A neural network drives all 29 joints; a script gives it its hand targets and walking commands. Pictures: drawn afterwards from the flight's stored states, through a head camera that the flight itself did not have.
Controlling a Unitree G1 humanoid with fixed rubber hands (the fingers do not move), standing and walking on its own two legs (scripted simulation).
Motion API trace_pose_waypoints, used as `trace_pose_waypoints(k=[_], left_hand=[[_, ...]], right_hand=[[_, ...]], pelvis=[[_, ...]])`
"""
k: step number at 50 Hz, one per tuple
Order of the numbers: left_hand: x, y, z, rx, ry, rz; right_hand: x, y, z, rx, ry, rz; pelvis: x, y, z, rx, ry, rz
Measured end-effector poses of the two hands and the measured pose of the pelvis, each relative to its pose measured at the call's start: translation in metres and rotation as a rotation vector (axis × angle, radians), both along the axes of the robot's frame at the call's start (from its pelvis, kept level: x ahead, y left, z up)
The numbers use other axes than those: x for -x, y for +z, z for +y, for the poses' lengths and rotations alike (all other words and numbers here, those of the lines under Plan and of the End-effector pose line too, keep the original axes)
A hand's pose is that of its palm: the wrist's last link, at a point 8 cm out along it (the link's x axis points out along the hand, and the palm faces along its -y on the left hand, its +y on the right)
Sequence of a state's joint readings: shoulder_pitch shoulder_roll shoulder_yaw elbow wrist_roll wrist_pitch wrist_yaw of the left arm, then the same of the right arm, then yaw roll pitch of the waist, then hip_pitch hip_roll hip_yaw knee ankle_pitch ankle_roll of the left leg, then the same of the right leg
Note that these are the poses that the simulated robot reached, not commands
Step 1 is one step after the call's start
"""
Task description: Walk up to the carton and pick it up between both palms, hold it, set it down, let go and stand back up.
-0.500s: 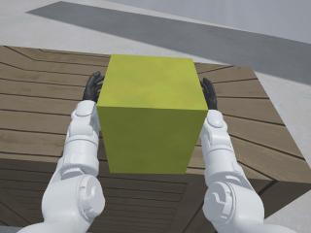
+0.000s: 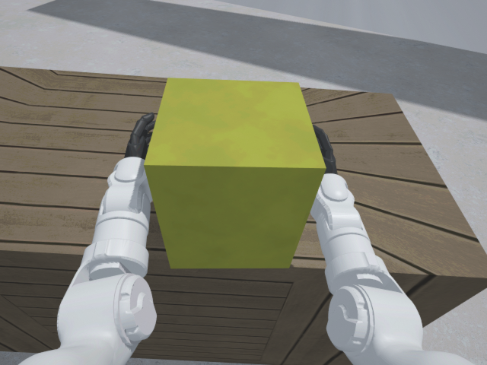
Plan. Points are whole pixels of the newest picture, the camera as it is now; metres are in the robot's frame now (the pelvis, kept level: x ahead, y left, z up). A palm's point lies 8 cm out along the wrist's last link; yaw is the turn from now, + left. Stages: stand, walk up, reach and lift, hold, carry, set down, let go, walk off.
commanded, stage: set down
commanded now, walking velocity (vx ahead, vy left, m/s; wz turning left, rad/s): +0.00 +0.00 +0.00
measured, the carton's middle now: (232, 178) +0.40 -0.01 +0.11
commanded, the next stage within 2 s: none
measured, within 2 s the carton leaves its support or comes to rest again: rests again in 0.06 s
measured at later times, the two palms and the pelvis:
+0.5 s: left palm (135, 156) +0.44 +0.15 +0.13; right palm (357, 150) +0.42 -0.23 +0.15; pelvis +0.00 -0.01 +0.00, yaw -2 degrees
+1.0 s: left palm (116, 102) +0.43 +0.15 +0.24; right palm (391, 117) +0.39 -0.24 +0.24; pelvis -0.03 -0.03 +0.00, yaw +0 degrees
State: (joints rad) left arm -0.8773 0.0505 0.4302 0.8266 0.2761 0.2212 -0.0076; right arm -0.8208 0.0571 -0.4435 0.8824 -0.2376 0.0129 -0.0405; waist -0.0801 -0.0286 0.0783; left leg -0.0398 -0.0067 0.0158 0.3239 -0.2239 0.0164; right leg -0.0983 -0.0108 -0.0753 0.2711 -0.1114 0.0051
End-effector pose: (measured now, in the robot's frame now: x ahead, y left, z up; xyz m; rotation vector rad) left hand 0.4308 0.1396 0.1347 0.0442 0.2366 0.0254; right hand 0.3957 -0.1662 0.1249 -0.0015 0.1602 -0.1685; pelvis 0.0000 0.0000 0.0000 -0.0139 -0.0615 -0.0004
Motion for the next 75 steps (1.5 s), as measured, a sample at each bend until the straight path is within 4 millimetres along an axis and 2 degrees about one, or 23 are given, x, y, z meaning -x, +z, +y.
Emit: trace_pose_waypoints(k=[5, 8, 15, 22, 24, 30, 34, 41, 48, 54, 60, 65, 70, 75], left_hand=[[-0.011, -0.015, -0.006, -0.037, 0.011, 0.046], [-0.019, -0.017, -0.010, -0.050, 0.019, 0.048], [-0.022, -0.015, -0.012, -0.046, 0.009, 0.074], [-0.017, -0.008, 0.003, 0.017, 0.038, 0.051], [-0.016, -0.005, 0.007, 0.021, 0.038, 0.032], [-0.006, 0.006, 0.009, 0.023, 0.013, 0.023], [-0.002, 0.025, 0.006, 0.018, 0.007, 0.017], [0.001, 0.079, 0.005, -0.006, 0.012, -0.009], [0.002, 0.108, 0.007, -0.008, 0.013, -0.003], [0.003, 0.102, 0.013, 0.015, 0.027, 0.036], [0.003, 0.092, 0.018, 0.020, 0.032, 0.030], [0.002, 0.093, 0.016, 0.033, 0.020, 0.022], [0.004, 0.105, 0.013, 0.037, -0.004, -0.018], [0.015, 0.108, 0.020, 0.019, -0.005, -0.027]], right_hand=[[-0.003, -0.039, -0.005, -0.030, -0.016, 0.140], [-0.009, -0.043, -0.012, -0.044, -0.043, 0.137], [-0.029, -0.007, -0.037, -0.022, -0.073, 0.022], [-0.029, 0.026, -0.060, 0.002, -0.088, 0.005], [-0.026, 0.029, -0.061, 0.004, -0.077, 0.022], [-0.012, 0.023, -0.060, -0.031, -0.061, 0.082], [-0.007, 0.034, -0.059, -0.050, -0.061, 0.059], [-0.005, 0.079, -0.063, -0.072, -0.052, 0.001], [0.000, 0.109, -0.072, -0.061, -0.062, 0.027], [0.003, 0.112, -0.072, -0.050, -0.054, 0.064], [0.001, 0.105, -0.067, -0.065, -0.050, 0.078], [-0.002, 0.103, -0.060, -0.067, -0.040, 0.075], [-0.001, 0.113, -0.058, -0.070, -0.038, 0.023], [0.011, 0.111, -0.065, -0.041, -0.045, 0.013]], pelvis=[[0.002, -0.002, 0.000, 0.003, -0.017, 0.095], [0.001, -0.004, 0.000, 0.007, -0.031, 0.166], [-0.006, -0.006, -0.001, 0.010, -0.040, 0.226], [-0.001, -0.005, -0.010, -0.004, -0.041, 0.214], [0.003, -0.004, -0.013, -0.006, -0.038, 0.206], [0.013, -0.006, -0.019, -0.005, -0.018, 0.202], [0.019, -0.007, -0.021, -0.006, -0.010, 0.198], [0.028, -0.007, -0.021, -0.013, -0.011, 0.171], [0.031, -0.005, -0.024, -0.017, -0.003, 0.147], [0.032, -0.004, -0.029, -0.021, -0.007, 0.129], [0.033, -0.004, -0.032, -0.021, 0.005, 0.150], [0.032, -0.004, -0.033, -0.018, 0.011, 0.157], [0.027, -0.004, -0.032, -0.013, 0.016, 0.160], [0.022, -0.002, -0.031, -0.010, 0.011, 0.098]])
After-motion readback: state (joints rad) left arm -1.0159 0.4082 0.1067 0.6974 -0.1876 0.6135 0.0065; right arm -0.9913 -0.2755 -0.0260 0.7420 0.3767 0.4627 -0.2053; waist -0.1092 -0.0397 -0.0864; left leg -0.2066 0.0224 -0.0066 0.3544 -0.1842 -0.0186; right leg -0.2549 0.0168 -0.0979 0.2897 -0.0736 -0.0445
